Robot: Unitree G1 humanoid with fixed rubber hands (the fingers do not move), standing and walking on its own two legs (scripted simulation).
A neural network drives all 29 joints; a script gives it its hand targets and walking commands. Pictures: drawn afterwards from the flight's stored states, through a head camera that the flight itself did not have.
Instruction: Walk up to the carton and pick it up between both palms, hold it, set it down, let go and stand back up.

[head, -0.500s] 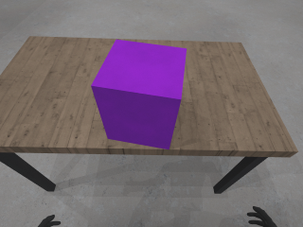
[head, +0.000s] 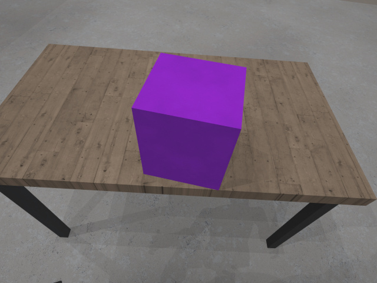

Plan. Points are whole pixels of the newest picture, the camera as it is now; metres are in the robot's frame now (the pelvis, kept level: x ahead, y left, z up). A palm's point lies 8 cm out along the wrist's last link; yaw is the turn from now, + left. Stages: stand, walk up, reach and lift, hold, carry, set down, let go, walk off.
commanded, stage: walk up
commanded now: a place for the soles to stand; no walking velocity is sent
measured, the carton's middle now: (191, 124) +0.48 -0.02 +0.03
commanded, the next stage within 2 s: reach and lift in 1.06 s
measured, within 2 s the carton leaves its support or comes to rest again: neither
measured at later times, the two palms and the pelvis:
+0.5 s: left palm out of the picture +0.06 +0.32 -0.13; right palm out of the picture +0.13 -0.27 -0.10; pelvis +0.01 +0.02 +0.00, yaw +1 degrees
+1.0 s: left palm out of the picture +0.08 +0.32 -0.12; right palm out of the picture +0.10 -0.29 -0.11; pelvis +0.02 +0.01 +0.00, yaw +1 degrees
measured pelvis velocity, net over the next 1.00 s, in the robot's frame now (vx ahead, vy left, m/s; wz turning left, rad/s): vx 0.02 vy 0.01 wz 0.02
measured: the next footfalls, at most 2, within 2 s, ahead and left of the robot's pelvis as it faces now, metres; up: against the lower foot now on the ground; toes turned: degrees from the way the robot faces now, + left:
none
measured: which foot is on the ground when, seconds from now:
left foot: down 0.00-1.00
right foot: down 0.00-1.00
